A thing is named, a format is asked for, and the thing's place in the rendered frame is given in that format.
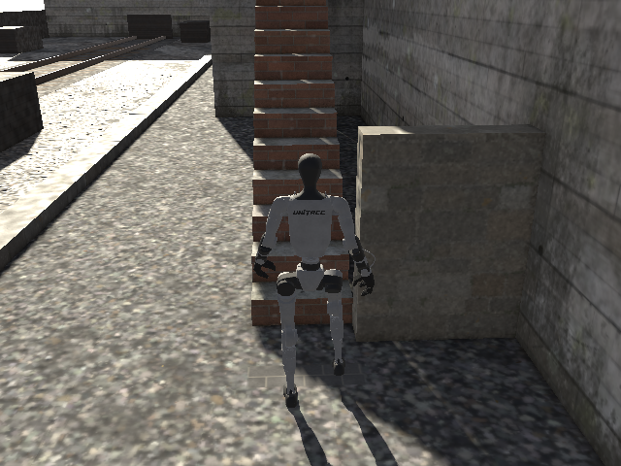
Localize stairs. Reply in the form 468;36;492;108
251;0;353;326

